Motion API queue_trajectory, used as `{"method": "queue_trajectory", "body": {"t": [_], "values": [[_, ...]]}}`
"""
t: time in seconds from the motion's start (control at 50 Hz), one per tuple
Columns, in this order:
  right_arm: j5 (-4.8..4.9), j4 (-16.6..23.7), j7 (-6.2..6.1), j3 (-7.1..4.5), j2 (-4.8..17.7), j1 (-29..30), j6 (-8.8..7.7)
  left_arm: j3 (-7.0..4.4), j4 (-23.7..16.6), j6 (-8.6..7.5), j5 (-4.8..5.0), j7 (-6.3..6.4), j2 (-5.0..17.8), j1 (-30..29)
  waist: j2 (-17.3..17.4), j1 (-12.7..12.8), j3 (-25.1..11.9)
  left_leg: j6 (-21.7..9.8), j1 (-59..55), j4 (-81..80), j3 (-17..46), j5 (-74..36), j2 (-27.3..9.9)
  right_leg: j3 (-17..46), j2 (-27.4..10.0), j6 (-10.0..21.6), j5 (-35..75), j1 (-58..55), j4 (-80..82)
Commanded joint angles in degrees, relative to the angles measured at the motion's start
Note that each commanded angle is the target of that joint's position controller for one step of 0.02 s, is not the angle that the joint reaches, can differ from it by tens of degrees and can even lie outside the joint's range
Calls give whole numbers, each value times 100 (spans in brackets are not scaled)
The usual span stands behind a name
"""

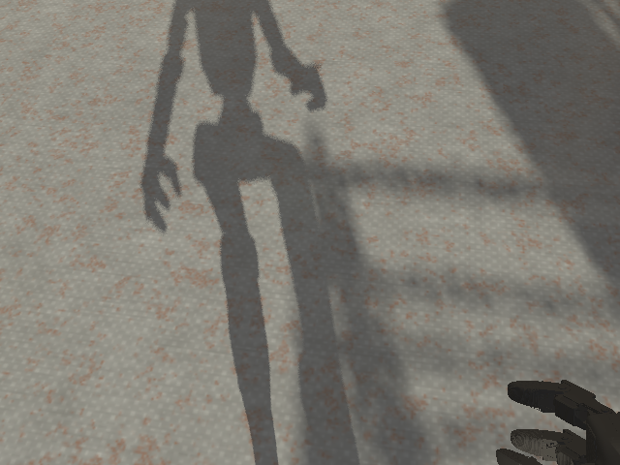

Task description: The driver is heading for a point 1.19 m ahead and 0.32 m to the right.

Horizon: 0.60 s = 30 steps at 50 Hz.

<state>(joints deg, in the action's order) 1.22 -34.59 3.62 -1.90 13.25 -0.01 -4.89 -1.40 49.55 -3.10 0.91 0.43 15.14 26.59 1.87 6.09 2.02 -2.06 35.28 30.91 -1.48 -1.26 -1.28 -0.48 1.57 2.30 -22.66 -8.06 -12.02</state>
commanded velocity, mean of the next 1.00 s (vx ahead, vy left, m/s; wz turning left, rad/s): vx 0.44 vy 0.00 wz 0.00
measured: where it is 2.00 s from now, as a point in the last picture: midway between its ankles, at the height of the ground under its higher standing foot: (394, 381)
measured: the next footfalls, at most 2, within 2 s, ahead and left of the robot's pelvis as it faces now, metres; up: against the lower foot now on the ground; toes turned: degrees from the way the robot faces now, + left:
left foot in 0.06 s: +0.23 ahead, +0.12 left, +0.00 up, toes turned +1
right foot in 0.56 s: +0.51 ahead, -0.13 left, +0.00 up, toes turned -2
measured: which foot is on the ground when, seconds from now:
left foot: up 0.00-0.04, down 0.06-0.56, up 0.58-1.00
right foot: down 0.00-0.06, up 0.08-0.54, down 0.56-1.00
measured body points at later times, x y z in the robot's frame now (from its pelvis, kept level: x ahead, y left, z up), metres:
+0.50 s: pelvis +0.29 +0.00 +0.01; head +0.32 -0.01 +0.46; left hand +0.52 +0.22 -0.07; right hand +0.30 -0.28 -0.12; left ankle +0.19 +0.11 -0.73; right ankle +0.47 -0.14 -0.70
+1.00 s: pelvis +0.54 -0.04 +0.01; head +0.57 -0.04 +0.46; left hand +0.59 +0.24 -0.11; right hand +0.73 -0.27 -0.09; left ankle +0.69 +0.09 -0.70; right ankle +0.47 -0.13 -0.73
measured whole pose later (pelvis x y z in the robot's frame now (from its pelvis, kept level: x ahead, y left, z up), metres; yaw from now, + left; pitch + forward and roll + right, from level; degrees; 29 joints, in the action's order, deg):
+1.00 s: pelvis +0.54 -0.04 +0.01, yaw +0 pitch +2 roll -2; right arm -0.5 -43.3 1.0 -1.6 14.5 -4.9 -3.5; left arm -2.1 47.8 -3.1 0.2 0.1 15.3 17.4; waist 3.1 3.7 1.4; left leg -0.1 30.8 31.8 2.0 -1.2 -2.7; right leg -2.4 4.2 2.9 -15.3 4.1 -17.8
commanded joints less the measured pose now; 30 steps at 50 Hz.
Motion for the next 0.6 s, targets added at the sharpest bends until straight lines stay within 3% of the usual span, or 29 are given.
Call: {"method": "queue_trajectory", "body": {"t": [0.02,0.04,0.06,0.08,0.1,0.12,0.14,0.16,0.18,0.22,0.26,0.3,0.36,0.4,0.46,0.52,0.54,0.56,0.58,0.6], "values": [[-17,361,-24,-293,824,-145,-111,-318,-198,16,3,60,1193,1,-946,-679,-267,-388,-986,-149,-270,491,406,465,-1481,612,6189,9,-1157],[-12,107,-93,-403,1045,-1095,-87,-307,-242,50,-25,72,1183,-138,-910,-1201,-863,-599,-2360,-306,-296,177,422,273,-1275,459,6595,423,-2260],[-86,-132,-190,-487,1376,-2256,-43,-230,-416,29,-140,90,988,-173,-469,-1603,-1782,-952,-4506,80,809,65,-591,247,-1031,317,4849,1871,-3959],[-130,-256,-155,-536,1750,-2454,-68,30,-488,-77,-130,-1,81,747,1301,-987,-2777,-1974,-6505,-385,3866,1327,-2150,442,186,-52,-539,4135,-6108],[-87,-278,-193,-417,1120,-2516,-40,-122,-420,-213,36,-47,779,223,888,-1366,-2710,-1832,-6244,-1117,4465,2047,-2047,1085,71,-22,-876,4731,-6699],[-70,-285,-241,-349,989,-2034,-16,-205,-707,-284,195,-73,1010,-506,664,-1280,-1559,-1549,-5339,-1304,3462,1872,-1834,859,-234,-5,-441,5111,-6722],[-69,-284,-249,-312,913,-1646,-9,-171,-819,-334,150,-49,930,-868,26,-1066,-992,-1392,-4357,-1468,2792,1260,-1624,666,-535,0,85,4965,-6410],[-117,-284,-225,-281,817,-1399,-26,-191,-840,-327,46,-32,863,-1019,-171,-860,-600,-1325,-3592,-1643,2332,671,-1396,578,-703,-45,362,4771,-6094],[-189,-292,-215,-247,715,-1277,-65,-206,-817,-273,20,-40,804,-846,-20,-623,-530,-1308,-3115,-1835,2026,408,-1239,628,-861,-72,555,4425,-5937],[-127,-392,-194,-251,693,-1210,-148,-167,-754,-147,8,-28,588,-600,125,-425,-448,-1390,-2634,-2158,1658,235,-1119,568,-965,-182,639,4172,-5605],[-88,-544,-202,-276,819,-1250,-206,-141,-868,-68,-53,-1,508,-860,111,-388,-160,-1406,-2239,-2363,1280,-7,-1078,479,-1048,-327,848,4328,-5126],[-93,-655,-253,-304,942,-1386,-189,-112,-1032,-78,-98,-1,467,-1321,72,-500,2,-1349,-2189,-2442,960,-128,-945,412,-1076,-421,1518,4525,-4420],[-52,-755,-298,-317,1072,-1589,-125,-51,-1192,-153,-77,-72,348,-2003,37,-767,95,-1097,-2201,-2406,522,-96,-702,214,-885,-387,2595,4240,-3044],[-8,-883,-299,-340,1211,-1891,-88,-43,-1305,-187,-32,-129,352,-2395,33,-961,102,-1045,-2460,-2338,543,115,-813,138,-752,-369,2876,4117,-2539],[32,-1043,-310,-359,1290,-2112,6,-86,-1493,-219,8,-224,491,-2757,94,-1043,159,-953,-3142,-2032,710,206,-1129,226,-683,-194,2602,4298,-2061],[26,-1134,-350,-387,1379,-2094,119,-163,-1511,-246,-11,-285,656,-2534,224,-819,-14,-776,-3640,-1486,798,-532,-1300,112,-507,55,1881,3878,-1778],[22,-1130,-361,-378,1387,-1979,156,-244,-1384,-253,-32,-272,780,-2026,216,-502,-305,-654,-3623,-847,624,-1399,-1125,-72,-324,188,1816,3154,-1599],[-32,-1109,-378,-303,1202,-2008,174,-388,-1138,-246,-51,-221,1062,-1132,93,-123,-920,-475,-3215,294,369,-1682,-804,-61,-342,380,1921,1838,-1677],[-213,-948,-386,-140,791,-2286,129,-517,-1026,-215,-112,-169,1604,-189,-858,47,-1898,-191,-1795,2345,56,66,-322,1416,-1612,891,2236,-89,-1953],[-89,-938,-338,-11,346,-2871,11,-536,-936,-191,-101,-216,1740,-30,-2160,-218,-2483,65,104,3848,418,3400,546,4077,-2429,1629,632,-1370,-894]]}}
Velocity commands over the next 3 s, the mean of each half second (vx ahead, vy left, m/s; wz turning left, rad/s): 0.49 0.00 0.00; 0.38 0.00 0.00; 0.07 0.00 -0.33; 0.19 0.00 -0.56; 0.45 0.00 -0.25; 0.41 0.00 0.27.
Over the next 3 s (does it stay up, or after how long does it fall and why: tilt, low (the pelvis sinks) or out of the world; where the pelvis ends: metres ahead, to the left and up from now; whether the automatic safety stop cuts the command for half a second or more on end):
stays up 1.07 -0.36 0.00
